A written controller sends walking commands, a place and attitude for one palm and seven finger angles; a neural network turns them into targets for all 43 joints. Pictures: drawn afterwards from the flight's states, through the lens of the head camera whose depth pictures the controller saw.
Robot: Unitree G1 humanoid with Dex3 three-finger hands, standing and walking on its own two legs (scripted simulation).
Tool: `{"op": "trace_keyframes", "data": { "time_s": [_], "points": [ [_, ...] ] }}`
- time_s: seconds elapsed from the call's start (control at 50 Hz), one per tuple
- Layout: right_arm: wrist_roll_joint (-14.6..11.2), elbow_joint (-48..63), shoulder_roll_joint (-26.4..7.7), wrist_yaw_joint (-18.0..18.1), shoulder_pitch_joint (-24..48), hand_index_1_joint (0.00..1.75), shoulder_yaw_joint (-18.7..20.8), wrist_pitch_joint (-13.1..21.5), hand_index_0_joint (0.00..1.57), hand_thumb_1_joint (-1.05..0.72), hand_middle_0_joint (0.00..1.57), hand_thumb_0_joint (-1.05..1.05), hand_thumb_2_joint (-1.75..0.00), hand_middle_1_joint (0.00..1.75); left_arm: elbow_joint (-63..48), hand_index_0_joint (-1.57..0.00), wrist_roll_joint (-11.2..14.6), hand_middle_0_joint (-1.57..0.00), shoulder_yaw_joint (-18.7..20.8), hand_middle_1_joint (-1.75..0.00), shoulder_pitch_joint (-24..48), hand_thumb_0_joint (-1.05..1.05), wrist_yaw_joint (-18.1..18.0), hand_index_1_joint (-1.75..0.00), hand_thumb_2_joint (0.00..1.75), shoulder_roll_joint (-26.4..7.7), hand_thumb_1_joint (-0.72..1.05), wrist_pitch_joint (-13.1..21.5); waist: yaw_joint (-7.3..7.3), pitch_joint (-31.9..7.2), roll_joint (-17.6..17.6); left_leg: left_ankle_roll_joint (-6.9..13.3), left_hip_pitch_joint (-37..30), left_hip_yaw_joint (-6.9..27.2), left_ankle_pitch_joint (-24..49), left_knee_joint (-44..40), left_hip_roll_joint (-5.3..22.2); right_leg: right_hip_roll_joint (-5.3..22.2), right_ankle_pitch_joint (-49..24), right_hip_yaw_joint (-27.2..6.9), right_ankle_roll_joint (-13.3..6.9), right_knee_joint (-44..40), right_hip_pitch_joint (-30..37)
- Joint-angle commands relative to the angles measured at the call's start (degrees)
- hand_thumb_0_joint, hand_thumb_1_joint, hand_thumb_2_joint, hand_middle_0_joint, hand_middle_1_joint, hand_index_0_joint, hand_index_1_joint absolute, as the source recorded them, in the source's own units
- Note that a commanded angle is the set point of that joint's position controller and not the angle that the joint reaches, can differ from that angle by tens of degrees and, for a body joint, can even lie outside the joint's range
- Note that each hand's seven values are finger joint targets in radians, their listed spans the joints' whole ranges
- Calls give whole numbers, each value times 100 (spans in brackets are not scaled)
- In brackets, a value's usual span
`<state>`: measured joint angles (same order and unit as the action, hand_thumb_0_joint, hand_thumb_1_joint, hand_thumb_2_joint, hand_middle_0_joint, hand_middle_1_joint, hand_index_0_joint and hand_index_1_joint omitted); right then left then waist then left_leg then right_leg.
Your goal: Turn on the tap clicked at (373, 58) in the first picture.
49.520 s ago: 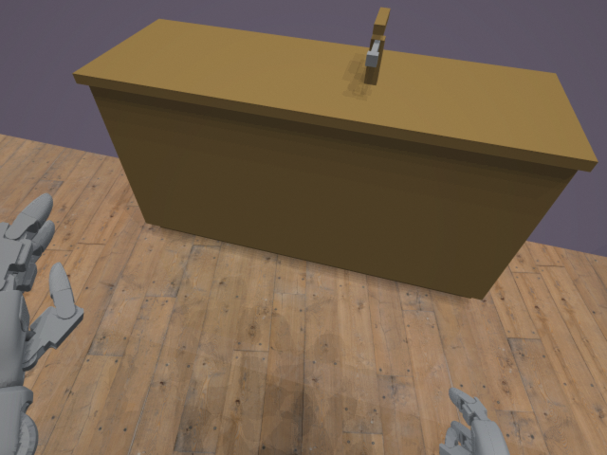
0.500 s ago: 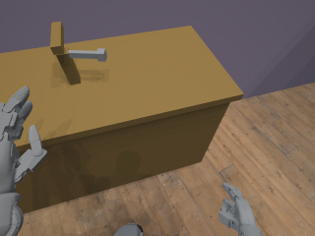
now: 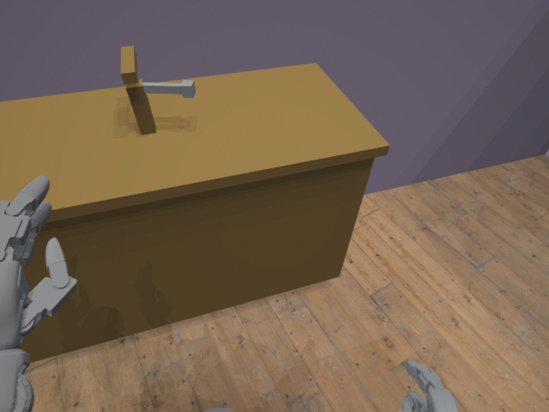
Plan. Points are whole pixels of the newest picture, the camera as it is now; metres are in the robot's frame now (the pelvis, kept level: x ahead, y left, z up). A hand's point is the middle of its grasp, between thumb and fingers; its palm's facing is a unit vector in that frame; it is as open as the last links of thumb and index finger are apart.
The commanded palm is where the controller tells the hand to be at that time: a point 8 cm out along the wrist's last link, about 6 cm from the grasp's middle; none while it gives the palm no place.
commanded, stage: stop stepping back and stand still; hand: left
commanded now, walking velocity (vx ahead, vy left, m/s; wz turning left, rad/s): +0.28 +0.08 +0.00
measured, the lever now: (188, 88) +0.74 +0.24 +0.11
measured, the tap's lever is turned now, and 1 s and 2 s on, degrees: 72 72 72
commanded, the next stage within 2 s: stand and check the lever's angle in 0.64 s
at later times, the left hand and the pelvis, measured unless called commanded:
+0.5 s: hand (49, 374) +0.12 +0.21 +0.17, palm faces +0.40 -0.84 -0.38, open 7.4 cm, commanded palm +0.08 +0.25 +0.19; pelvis -0.07 -0.03 +0.00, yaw +1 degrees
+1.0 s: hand (57, 344) +0.15 +0.21 +0.17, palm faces +0.44 -0.81 -0.39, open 7.4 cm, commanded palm +0.09 +0.25 +0.19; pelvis -0.06 -0.04 +0.00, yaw +3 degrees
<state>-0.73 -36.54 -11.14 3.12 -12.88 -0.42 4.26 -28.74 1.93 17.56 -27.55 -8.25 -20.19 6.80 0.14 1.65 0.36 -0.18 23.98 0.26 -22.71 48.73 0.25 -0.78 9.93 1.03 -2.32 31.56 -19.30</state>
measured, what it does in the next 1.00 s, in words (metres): steps on the spot: left foot, then right foot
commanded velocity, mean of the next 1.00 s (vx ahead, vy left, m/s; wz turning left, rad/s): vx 0.12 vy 0.03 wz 0.00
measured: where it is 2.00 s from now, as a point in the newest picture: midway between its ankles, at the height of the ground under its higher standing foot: outside the picture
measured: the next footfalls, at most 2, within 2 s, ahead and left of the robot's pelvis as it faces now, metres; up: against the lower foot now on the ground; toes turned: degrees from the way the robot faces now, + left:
left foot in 0.12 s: +0.01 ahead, +0.12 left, +0.00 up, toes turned +0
right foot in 0.32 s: +0.01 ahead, -0.13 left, +0.00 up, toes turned +0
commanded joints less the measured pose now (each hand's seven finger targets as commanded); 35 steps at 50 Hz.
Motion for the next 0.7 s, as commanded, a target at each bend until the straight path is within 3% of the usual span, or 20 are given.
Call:
{"op": "trace_keyframes", "data": {
  "time_s": [0.0,0.06,0.08,0.1,0.12,0.16,0.22,0.26,0.28,0.3,0.34,0.4,0.48,0.5,0.52,0.54,0.58,0.6,0.66,0.68],
  "points": [
    [30,783,-577,132,566,30,196,224,20,-90,20,0,-90,30,-934,-20,69,-20,749,-30,566,0,-163,-30,90,-1146,90,212,216,-456,1020,180,-1289,-191,-396,212,149,1458,3235,-1236,-409,-1925,-1617],
    [33,932,-763,241,543,30,175,313,20,-90,20,0,-90,30,-1157,-20,106,-20,671,-30,756,0,-222,-30,90,-1063,90,204,222,-381,-182,384,-1359,-104,-926,-2351,172,890,3033,-698,-228,-662,-984],
    [71,977,-992,228,444,30,204,355,20,-90,20,0,-90,30,-1419,-20,90,-20,701,-30,985,0,-234,-30,90,-1054,90,271,219,-264,-1788,746,-1167,1472,-2118,-3634,930,6,2397,-117,48,1212,-1050],
    [20,1049,-903,212,396,30,235,448,20,-90,20,0,-90,30,-1486,-20,-18,-20,810,-30,1108,0,-242,-30,90,-1152,90,309,160,-225,-2280,1223,-887,2216,-1963,-4141,1739,-335,1822,270,300,3020,-1319],
    [0,934,-778,156,353,30,282,492,20,-90,20,0,-90,30,-974,-20,-60,-20,1032,-30,918,0,-217,-30,90,-1276,90,332,132,-275,-1603,1394,-440,2333,-1904,-4112,1800,-67,1481,-158,285,3798,-1276],
    [-71,898,-723,8,461,30,258,526,20,-90,20,0,-90,30,-813,-20,-17,-20,730,-30,866,0,-137,-30,90,-983,90,305,78,183,-1236,1309,-108,2132,-2225,-4104,1719,283,1258,-312,265,3639,-1508],
    [16,811,-788,80,557,30,226,485,20,-90,20,0,-90,30,-464,-20,54,-20,597,-30,403,0,-120,-30,90,-807,90,322,-33,127,-1053,833,308,1102,-1590,-3640,1278,127,1512,286,156,905,431],
    [77,894,-862,135,606,30,280,430,20,-90,20,0,-90,30,-359,-20,-8,-20,580,-30,260,0,-72,-30,90,-821,90,298,-203,4,-516,492,1046,343,-1493,-1898,616,-17,1416,211,34,-648,1867],
    [47,871,-782,104,554,30,327,407,20,-90,20,0,-90,30,-454,-20,-49,-20,500,-30,444,0,-7,-30,90,-777,90,337,-188,-54,818,357,1446,-301,-983,65,22,798,1707,-1058,-278,-1485,1873],
    [-10,981,-759,97,618,30,362,440,20,-90,20,0,-90,30,-772,-20,-5,-20,772,-30,727,0,26,-30,90,-1173,90,389,-105,-189,1879,230,1741,-40,-596,1821,-195,2046,2287,-3447,-685,-2438,1309],
    [42,521,-571,28,337,30,295,570,20,-90,20,0,-90,30,-828,-20,12,-20,867,-30,1024,0,90,-30,90,-1207,90,547,227,-436,799,108,1115,301,199,2322,186,1929,3476,-2874,-773,-2205,276],
    [-9,581,-637,96,416,30,321,528,20,-90,20,0,-90,30,-1027,-20,39,-20,822,-30,877,0,55,-30,90,-1189,90,529,190,-167,555,162,-222,-56,332,937,363,1688,3122,-1773,-625,-2093,-1035],
    [57,754,-592,283,499,30,215,649,20,-90,20,0,-90,30,-1117,-20,51,-20,752,-30,891,0,-132,-30,90,-1057,90,511,122,-497,535,340,-1837,-658,-241,-1723,62,1237,3294,-1048,-411,-1349,-965],
    [89,790,-730,309,478,30,249,667,20,-90,20,0,-90,30,-1169,-20,70,-20,732,-30,981,0,-159,-30,90,-1001,90,522,148,-488,-327,502,-1868,-134,-884,-2465,224,896,3212,-882,-292,-514,-906],
    [119,836,-878,299,447,30,275,677,20,-90,20,0,-90,30,-1242,-20,64,-20,731,-30,1081,0,-190,-30,90,-907,90,553,150,-345,-1590,889,-1940,1354,-1701,-3385,1043,159,2684,-345,-17,898,-1281],
    [66,812,-854,260,421,30,282,684,20,-90,20,0,-90,30,-1265,-20,-35,-20,804,-30,1192,0,-194,-30,90,-999,90,503,106,-552,-1988,1193,-1587,1816,-1580,-3884,1679,-280,2172,391,236,2647,-1170],
    [-17,747,-719,151,259,30,340,711,20,-90,20,0,-90,30,-582,-20,18,-20,857,-30,950,0,-153,-30,90,-939,90,495,142,2,-1398,1386,-669,2322,-1930,-3985,1912,235,1735,-384,211,3334,-1364],
    [-42,756,-714,91,428,30,301,711,20,-90,20,0,-90,30,-398,-20,31,-20,742,-30,745,0,-126,-30,90,-869,90,442,71,251,-1026,1216,-294,1935,-1653,-3883,1799,472,1624,-421,179,2571,-1027],
    [-15,909,-747,82,582,30,242,585,20,-90,20,0,-90,30,-475,-20,32,-20,667,-30,320,0,-102,-30,90,-804,90,358,-75,33,-987,644,430,677,-1535,-3165,1033,-27,1315,452,189,172,1137],
    [24,948,-765,83,600,30,271,537,20,-90,20,0,-90,30,-617,-20,4,-20,618,-30,307,0,-71,-30,90,-771,90,391,-117,-52,-583,502,619,326,-1304,-2338,729,-8,1173,308,117,-656,1573]
  ]
}}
